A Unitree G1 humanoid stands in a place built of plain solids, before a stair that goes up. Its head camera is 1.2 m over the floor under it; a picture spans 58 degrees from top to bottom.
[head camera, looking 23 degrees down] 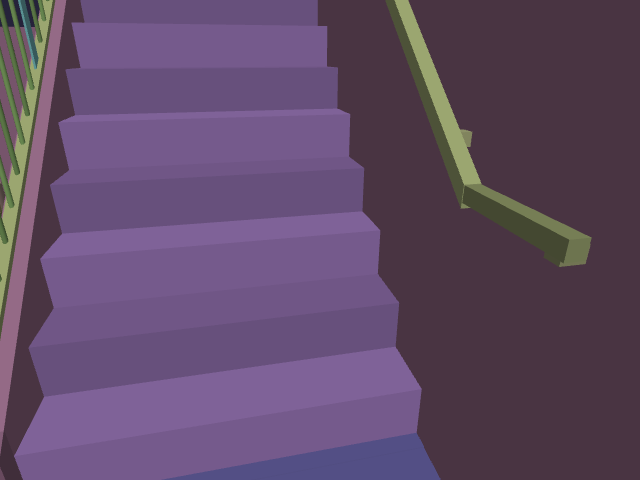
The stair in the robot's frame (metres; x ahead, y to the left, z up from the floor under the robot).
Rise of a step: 0.19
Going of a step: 0.23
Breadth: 1.20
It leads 12 degrees to the left of straight ahead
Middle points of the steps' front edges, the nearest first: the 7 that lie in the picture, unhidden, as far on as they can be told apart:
0.99 0.25 0.19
1.21 0.30 0.38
1.44 0.35 0.58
1.66 0.40 0.77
1.89 0.45 0.96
2.11 0.50 1.15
2.34 0.55 1.34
